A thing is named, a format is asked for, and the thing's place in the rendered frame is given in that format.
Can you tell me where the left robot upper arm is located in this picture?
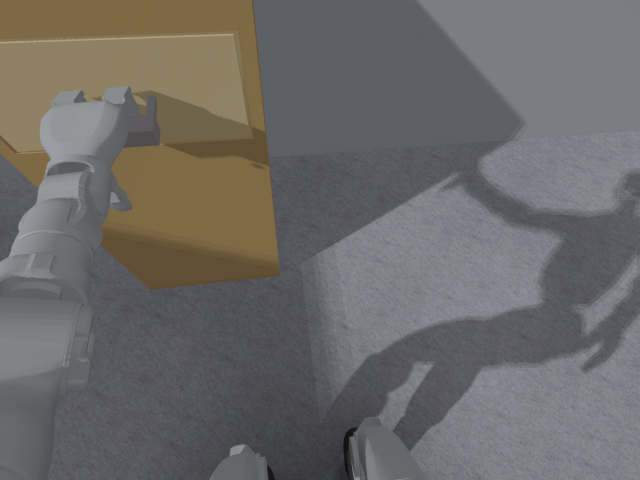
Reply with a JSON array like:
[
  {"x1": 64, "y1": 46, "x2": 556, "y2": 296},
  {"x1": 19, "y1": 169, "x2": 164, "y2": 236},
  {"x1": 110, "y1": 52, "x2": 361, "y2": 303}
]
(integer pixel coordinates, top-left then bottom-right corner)
[{"x1": 0, "y1": 297, "x2": 96, "y2": 480}]

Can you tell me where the robot left shin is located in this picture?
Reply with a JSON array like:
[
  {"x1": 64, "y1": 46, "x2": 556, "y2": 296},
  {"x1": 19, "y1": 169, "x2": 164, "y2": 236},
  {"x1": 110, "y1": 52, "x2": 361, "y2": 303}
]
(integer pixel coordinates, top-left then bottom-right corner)
[{"x1": 230, "y1": 444, "x2": 256, "y2": 456}]

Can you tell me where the drawer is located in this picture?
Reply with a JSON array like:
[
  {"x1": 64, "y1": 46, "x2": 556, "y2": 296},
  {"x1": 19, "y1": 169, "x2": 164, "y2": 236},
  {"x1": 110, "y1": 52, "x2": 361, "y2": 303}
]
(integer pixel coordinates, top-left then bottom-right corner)
[{"x1": 0, "y1": 31, "x2": 250, "y2": 152}]

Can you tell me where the left robot forearm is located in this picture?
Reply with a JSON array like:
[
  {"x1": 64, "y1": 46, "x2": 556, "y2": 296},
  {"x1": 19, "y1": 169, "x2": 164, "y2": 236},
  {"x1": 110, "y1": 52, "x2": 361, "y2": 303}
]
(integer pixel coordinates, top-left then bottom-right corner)
[{"x1": 0, "y1": 154, "x2": 113, "y2": 307}]

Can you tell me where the cabinet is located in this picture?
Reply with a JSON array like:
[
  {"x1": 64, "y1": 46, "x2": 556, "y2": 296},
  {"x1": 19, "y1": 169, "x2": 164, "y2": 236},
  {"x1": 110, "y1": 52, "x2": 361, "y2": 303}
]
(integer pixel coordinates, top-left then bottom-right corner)
[{"x1": 0, "y1": 0, "x2": 280, "y2": 290}]

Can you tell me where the robot left hand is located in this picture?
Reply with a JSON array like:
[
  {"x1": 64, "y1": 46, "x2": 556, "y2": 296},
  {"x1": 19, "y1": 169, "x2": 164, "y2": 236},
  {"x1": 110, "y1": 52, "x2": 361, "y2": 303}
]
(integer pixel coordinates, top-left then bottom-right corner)
[{"x1": 40, "y1": 86, "x2": 141, "y2": 211}]

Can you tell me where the robot shin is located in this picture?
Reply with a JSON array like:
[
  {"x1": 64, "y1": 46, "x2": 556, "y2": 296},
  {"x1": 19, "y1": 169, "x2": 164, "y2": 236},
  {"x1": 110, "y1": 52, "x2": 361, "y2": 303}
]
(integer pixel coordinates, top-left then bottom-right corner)
[
  {"x1": 356, "y1": 417, "x2": 382, "y2": 433},
  {"x1": 230, "y1": 444, "x2": 256, "y2": 456}
]

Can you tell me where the robot right shin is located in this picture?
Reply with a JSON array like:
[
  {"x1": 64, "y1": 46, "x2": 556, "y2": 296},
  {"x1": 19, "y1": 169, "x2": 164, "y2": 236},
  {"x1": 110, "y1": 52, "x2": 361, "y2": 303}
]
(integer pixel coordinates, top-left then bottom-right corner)
[{"x1": 356, "y1": 417, "x2": 382, "y2": 433}]

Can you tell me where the handle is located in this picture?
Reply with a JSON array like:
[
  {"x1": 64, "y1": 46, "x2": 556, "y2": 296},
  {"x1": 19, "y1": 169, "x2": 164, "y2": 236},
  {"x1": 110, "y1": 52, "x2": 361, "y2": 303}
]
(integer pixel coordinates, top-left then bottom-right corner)
[{"x1": 123, "y1": 96, "x2": 160, "y2": 148}]

